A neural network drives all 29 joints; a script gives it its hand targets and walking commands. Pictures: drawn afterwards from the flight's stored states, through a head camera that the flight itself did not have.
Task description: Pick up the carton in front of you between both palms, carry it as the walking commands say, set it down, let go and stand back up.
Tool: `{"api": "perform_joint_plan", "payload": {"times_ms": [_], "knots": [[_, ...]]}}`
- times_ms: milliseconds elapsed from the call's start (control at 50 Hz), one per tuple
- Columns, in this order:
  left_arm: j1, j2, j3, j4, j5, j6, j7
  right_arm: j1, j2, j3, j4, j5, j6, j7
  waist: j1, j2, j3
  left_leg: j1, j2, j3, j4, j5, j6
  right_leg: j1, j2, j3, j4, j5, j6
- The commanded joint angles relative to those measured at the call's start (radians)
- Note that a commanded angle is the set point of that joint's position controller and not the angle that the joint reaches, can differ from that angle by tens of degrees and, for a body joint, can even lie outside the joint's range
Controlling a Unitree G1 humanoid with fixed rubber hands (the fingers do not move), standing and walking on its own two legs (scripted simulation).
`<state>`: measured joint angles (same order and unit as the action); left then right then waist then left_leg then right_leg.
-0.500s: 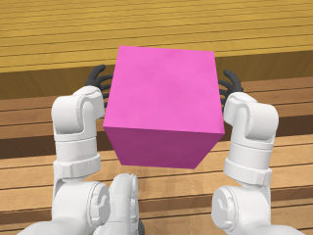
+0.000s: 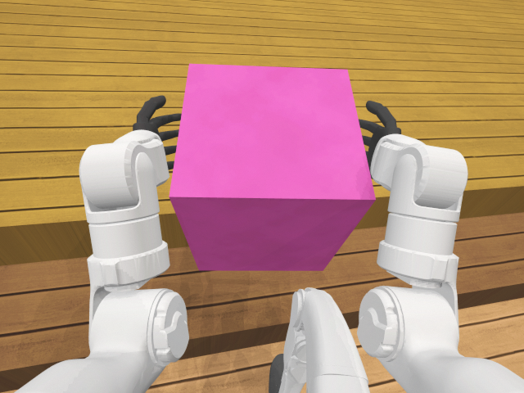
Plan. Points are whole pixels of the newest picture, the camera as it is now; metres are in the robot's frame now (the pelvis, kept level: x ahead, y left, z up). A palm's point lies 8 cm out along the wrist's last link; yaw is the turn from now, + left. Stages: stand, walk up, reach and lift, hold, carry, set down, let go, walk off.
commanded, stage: carry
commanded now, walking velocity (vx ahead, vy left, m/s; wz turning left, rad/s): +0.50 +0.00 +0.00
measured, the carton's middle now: (265, 181) +0.38 +0.00 +0.13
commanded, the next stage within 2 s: none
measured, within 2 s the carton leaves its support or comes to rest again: neither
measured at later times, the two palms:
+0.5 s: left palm out of the picture +0.65 +0.15 +0.39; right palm out of the picture +0.67 -0.15 +0.37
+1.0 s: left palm out of the picture +0.98 +0.16 +0.54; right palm out of the picture +0.99 -0.14 +0.57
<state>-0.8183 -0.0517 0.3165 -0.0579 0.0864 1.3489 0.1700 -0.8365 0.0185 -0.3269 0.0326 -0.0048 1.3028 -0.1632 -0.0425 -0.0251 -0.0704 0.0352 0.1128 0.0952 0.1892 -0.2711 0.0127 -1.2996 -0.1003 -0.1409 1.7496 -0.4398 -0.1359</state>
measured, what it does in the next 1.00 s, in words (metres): climbs: right foot 0.18 m higher, then left foot 0.18 m higher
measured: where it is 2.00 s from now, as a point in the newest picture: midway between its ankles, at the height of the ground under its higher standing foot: (242, 99)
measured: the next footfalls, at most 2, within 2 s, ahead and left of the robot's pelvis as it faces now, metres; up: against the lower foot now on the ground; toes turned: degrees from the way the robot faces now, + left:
right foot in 0.06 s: +0.25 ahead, -0.12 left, +0.18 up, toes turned -5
left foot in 0.52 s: +0.49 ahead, +0.10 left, +0.36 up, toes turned +7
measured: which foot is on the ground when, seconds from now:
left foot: down 0.00-0.08, up 0.10-0.50, down 0.52-1.00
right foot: up 0.00-0.04, down 0.06-0.56, up 0.58-1.00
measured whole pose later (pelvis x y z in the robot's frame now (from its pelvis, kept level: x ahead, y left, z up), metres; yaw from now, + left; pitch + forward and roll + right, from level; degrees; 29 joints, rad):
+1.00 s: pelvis +0.62 -0.01 +0.36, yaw +0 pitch +4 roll -6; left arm -0.82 -0.06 0.30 -0.05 0.08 1.35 0.19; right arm -0.83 0.02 -0.35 0.02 -0.01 1.31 -0.15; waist -0.01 -0.02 -0.07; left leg 0.12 0.12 0.12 0.12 -0.23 0.04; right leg -1.21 -0.07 -0.22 1.47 -0.36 -0.16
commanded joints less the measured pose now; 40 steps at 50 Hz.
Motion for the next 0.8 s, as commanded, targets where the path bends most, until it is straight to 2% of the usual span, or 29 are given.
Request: {"api": "perform_joint_plan", "payload": {"times_ms": [0,20,40,60,80,100,120,160,200,240,260,300,360,380,420,440,460,500,520,540,560,580,600,620,640,680,700,740,780], "knots": [[-0.686,-0.837,-0.612,0.065,-0.315,0.008,-0.045,-0.597,0.782,0.464,-0.026,0.245,0.048,0.130,0.113,0.353,-0.332,-0.264,0.056,0.130,-0.049,1.443,0.190,0.755,0.143,-0.214,-0.384,0.233,-0.029],[-0.721,-0.896,-0.637,0.050,-0.354,0.000,-0.050,-0.621,0.780,0.456,-0.056,0.217,0.049,0.132,0.207,0.416,-0.464,-0.156,0.098,0.151,0.155,1.799,0.173,0.891,0.183,-0.209,-0.462,0.258,-0.039],[-0.773,-0.946,-0.656,0.015,-0.390,-0.010,-0.059,-0.638,0.787,0.455,-0.071,0.195,0.048,0.136,0.291,0.418,-0.547,-0.070,0.102,0.157,0.406,1.888,0.140,0.988,0.220,-0.180,-0.662,0.220,-0.012],[-0.823,-0.995,-0.687,0.009,-0.416,-0.024,-0.069,-0.655,0.789,0.446,-0.065,0.165,0.043,0.134,0.319,0.278,-0.630,-0.020,0.031,0.112,0.760,1.693,0.083,1.116,0.247,-0.063,-0.976,0.307,-0.002],[-0.810,-1.037,-0.720,0.004,-0.458,-0.039,-0.082,-0.605,0.796,0.435,-0.044,0.127,0.026,0.135,0.240,0.119,-0.612,-0.245,-0.061,0.033,1.028,0.843,0.023,1.240,0.101,0.317,-1.237,0.386,-0.065],[-0.852,-1.042,-0.739,-0.021,-0.497,-0.067,-0.101,-0.550,0.772,0.389,-0.042,0.091,0.006,0.132,0.186,-0.225,-0.743,-0.550,-0.253,-0.170,1.589,0.197,-0.015,1.419,-0.176,0.901,-1.373,0.688,-0.262],[-0.858,-1.110,-0.769,-0.008,-0.540,-0.078,-0.119,-0.543,0.759,0.371,-0.014,0.055,-0.005,0.123,0.146,-0.111,-0.788,-0.616,-0.217,-0.333,1.798,0.160,0.034,1.442,-0.169,0.864,-1.266,0.627,-0.266],[-0.912,-1.157,-0.769,-0.084,-0.557,-0.115,-0.146,-0.571,0.810,0.401,-0.063,0.038,-0.025,0.123,0.136,-0.009,-0.596,-0.823,-0.152,-0.288,1.774,0.119,0.089,1.342,-0.123,0.732,-1.238,0.320,-0.173],[-0.904,-1.164,-0.775,-0.115,-0.560,-0.129,-0.164,-0.580,0.846,0.468,-0.092,0.049,-0.046,0.124,0.105,0.001,-0.456,-0.894,-0.087,-0.251,1.696,0.122,0.111,1.272,-0.125,0.579,-1.274,0.159,-0.117],[-0.806,-1.129,-0.776,-0.076,-0.530,-0.127,-0.168,-0.554,0.838,0.525,-0.122,0.072,-0.061,0.122,0.133,0.051,-0.432,-0.988,-0.075,-0.187,1.651,0.050,0.115,1.338,-0.164,0.535,-1.329,0.280,-0.134],[-0.767,-1.110,-0.769,-0.071,-0.515,-0.123,-0.163,-0.546,0.827,0.547,-0.152,0.081,-0.063,0.119,0.137,0.062,-0.425,-1.024,-0.079,-0.126,1.612,-0.011,0.119,1.373,-0.162,0.489,-1.339,0.354,-0.153],[-0.666,-1.024,-0.737,-0.061,-0.466,-0.103,-0.146,-0.511,0.807,0.585,-0.152,0.104,-0.044,0.109,0.173,-0.007,-0.401,-1.236,-0.082,-0.062,1.846,-0.104,0.144,1.500,-0.199,0.482,-1.364,0.542,-0.200],[-0.543,-0.882,-0.654,0.011,-0.394,-0.062,-0.129,-0.490,0.769,0.590,-0.106,0.136,-0.004,0.088,0.190,-0.040,-0.307,-1.699,-0.044,-0.128,2.149,-0.359,0.156,1.703,-0.253,0.485,-1.389,0.421,-0.162],[-0.552,-0.853,-0.633,-0.005,-0.388,-0.051,-0.129,-0.505,0.762,0.600,-0.099,0.145,0.007,0.082,0.145,-0.007,-0.257,-1.665,-0.024,-0.092,2.034,-0.364,0.150,1.598,-0.191,0.414,-1.428,0.292,-0.105],[-0.597,-0.814,-0.607,-0.030,-0.383,-0.030,-0.129,-0.564,0.758,0.605,-0.119,0.174,0.023,0.068,0.088,-0.032,-0.198,-1.359,0.002,0.031,1.709,-0.236,0.133,1.276,-0.109,0.249,-1.647,0.203,-0.084],[-0.627,-0.797,-0.584,-0.025,-0.381,-0.022,-0.128,-0.608,0.777,0.620,-0.118,0.195,0.031,0.063,0.068,-0.067,-0.148,-1.133,-0.004,0.088,1.500,-0.200,0.119,1.098,-0.071,0.157,-1.760,0.277,-0.088],[-0.621,-0.784,-0.568,-0.007,-0.361,-0.013,-0.126,-0.624,0.794,0.641,-0.104,0.217,0.037,0.057,0.041,-0.170,-0.188,-0.838,-0.023,0.160,1.323,-0.118,0.123,0.945,-0.024,-0.038,-1.754,0.580,-0.077],[-0.573,-0.744,-0.503,0.046,-0.321,-0.003,-0.122,-0.647,0.837,0.639,-0.051,0.258,0.040,0.053,-0.045,-0.283,-0.368,-0.561,-0.132,0.247,1.194,0.015,0.166,1.076,-0.062,-0.079,-1.519,1.648,-0.092],[-0.580,-0.750,-0.486,0.041,-0.297,-0.001,-0.122,-0.661,0.885,0.656,-0.055,0.280,0.033,0.056,-0.113,-0.304,-0.476,-0.476,-0.205,0.267,1.078,0.006,0.160,1.226,-0.075,-0.098,-1.293,1.998,-0.069],[-0.590,-0.760,-0.466,0.046,-0.269,-0.005,-0.120,-0.687,0.935,0.670,-0.056,0.308,0.022,0.062,-0.170,-0.239,-0.573,-0.354,-0.229,0.212,0.790,0.052,0.153,1.325,-0.048,-0.095,-0.984,2.125,-0.012],[-0.577,-0.758,-0.450,0.028,-0.238,-0.012,-0.119,-0.685,0.993,0.686,-0.076,0.324,0.009,0.076,-0.206,-0.234,-0.594,-0.281,-0.237,0.070,0.532,0.013,0.117,1.330,-0.037,-0.047,-0.729,1.899,0.002],[-0.565,-0.790,-0.449,0.010,-0.212,-0.025,-0.124,-0.707,1.053,0.726,-0.098,0.360,-0.006,0.089,-0.131,0.023,-0.587,-0.030,-0.026,-0.354,0.434,0.557,0.212,0.979,0.059,0.066,-0.499,0.668,0.070],[-0.478,-0.784,-0.430,0.075,-0.181,-0.031,-0.123,-0.702,1.055,0.729,-0.106,0.386,-0.023,0.096,-0.106,0.254,-0.706,0.149,0.149,-0.862,0.310,0.819,0.418,0.688,0.266,0.261,0.051,0.296,0.103],[-0.482,-0.772,-0.421,0.085,-0.147,-0.048,-0.119,-0.765,1.084,0.747,-0.134,0.424,-0.038,0.111,-0.099,0.142,-0.700,0.174,0.167,-0.871,0.332,0.581,0.441,0.531,0.253,0.357,0.293,0.244,0.071],[-0.512,-0.791,-0.417,0.052,-0.143,-0.064,-0.119,-0.832,1.125,0.761,-0.168,0.457,-0.057,0.129,-0.093,0.056,-0.609,0.136,0.145,-0.834,0.338,0.278,0.373,0.412,0.219,0.356,0.312,0.223,0.041],[-0.592,-0.807,-0.448,0.010,-0.138,-0.088,-0.112,-0.903,1.176,0.790,-0.192,0.494,-0.077,0.163,-0.045,0.045,-0.393,0.048,0.124,-0.621,0.306,0.130,0.255,0.290,0.124,0.353,0.250,0.229,0.006],[-0.592,-0.801,-0.465,0.000,-0.139,-0.098,-0.108,-0.885,1.182,0.793,-0.167,0.499,-0.082,0.172,-0.042,0.004,-0.373,0.035,0.131,-0.556,0.289,0.064,0.235,0.281,0.111,0.327,0.252,0.234,-0.004],[-0.564,-0.786,-0.498,-0.014,-0.140,-0.110,-0.098,-0.817,1.151,0.786,-0.146,0.489,-0.084,0.176,-0.037,-0.085,-0.332,0.076,0.153,-0.477,0.240,0.145,0.230,0.190,0.077,0.214,0.145,0.139,-0.003],[-0.523,-0.762,-0.523,-0.010,-0.133,-0.103,-0.081,-0.756,1.082,0.743,-0.133,0.458,-0.074,0.168,-0.077,0.006,-0.319,0.194,0.181,-0.439,0.188,0.350,0.274,0.020,0.081,0.099,0.300,0.061,-0.010]]}}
